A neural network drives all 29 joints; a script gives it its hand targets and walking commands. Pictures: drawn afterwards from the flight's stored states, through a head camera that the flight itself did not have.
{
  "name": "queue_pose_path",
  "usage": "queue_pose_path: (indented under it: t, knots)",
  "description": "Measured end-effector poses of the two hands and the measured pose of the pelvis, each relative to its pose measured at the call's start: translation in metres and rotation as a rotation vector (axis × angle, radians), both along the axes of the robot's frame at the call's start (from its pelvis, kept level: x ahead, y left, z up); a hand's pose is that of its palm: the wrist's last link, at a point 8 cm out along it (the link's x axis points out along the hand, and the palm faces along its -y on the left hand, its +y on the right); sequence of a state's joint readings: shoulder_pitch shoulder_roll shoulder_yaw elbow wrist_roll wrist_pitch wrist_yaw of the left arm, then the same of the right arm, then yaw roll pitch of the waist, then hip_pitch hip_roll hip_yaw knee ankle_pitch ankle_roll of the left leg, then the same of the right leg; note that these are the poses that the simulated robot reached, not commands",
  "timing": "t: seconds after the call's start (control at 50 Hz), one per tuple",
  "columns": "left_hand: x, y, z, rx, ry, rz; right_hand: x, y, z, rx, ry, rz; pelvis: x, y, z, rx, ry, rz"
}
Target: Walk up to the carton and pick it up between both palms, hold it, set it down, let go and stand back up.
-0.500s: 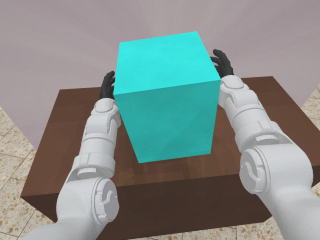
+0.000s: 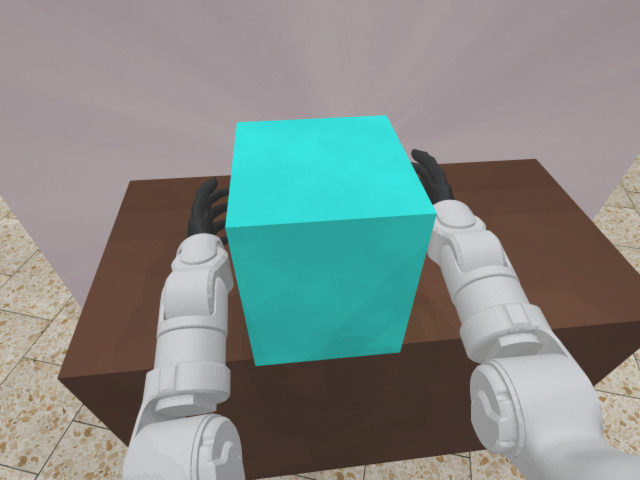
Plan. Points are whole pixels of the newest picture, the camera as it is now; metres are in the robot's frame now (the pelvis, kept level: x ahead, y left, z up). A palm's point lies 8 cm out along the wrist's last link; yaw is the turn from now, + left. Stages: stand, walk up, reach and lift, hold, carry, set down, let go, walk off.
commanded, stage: reach and lift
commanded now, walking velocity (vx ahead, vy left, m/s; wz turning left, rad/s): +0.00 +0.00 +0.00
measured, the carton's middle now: (320, 240) +0.42 +0.02 +0.10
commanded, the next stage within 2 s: hold in 1.50 s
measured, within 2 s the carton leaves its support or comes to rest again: neither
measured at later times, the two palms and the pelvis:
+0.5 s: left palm (200, 236) +0.36 +0.16 +0.16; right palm (450, 228) +0.39 -0.13 +0.16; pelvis +0.00 +0.01 +0.00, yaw -1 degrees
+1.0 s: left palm (206, 229) +0.37 +0.15 +0.16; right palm (459, 229) +0.38 -0.14 +0.16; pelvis +0.02 +0.01 +0.00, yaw -1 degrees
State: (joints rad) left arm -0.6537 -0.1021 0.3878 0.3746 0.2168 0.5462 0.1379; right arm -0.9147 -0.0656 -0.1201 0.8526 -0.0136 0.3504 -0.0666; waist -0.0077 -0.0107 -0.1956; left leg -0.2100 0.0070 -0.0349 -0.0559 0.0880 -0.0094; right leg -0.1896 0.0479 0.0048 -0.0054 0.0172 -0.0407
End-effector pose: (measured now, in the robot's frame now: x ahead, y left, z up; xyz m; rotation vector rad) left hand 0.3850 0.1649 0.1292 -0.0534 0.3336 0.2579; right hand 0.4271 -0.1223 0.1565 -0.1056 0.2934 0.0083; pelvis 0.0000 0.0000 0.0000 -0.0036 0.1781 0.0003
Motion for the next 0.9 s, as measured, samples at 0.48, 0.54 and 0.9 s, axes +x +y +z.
queue_pose_path:
  t: [0.48,0.54,0.9]
  knots:
    - [-0.023,-0.004,0.030,0.041,-0.005,-0.037,-0.037,-0.008,0.001,0.048,-0.040,-0.042,0.004,0.007,0.002,0.001,-0.166,-0.014]
    - [-0.020,-0.006,0.029,0.042,0.004,-0.050,-0.037,-0.010,0.001,0.049,-0.034,-0.054,0.003,0.006,0.002,0.000,-0.163,-0.016]
    - [-0.009,-0.008,0.032,0.045,0.000,-0.108,-0.036,-0.012,0.010,0.082,-0.079,-0.108,0.016,0.011,0.002,0.003,-0.189,-0.017]
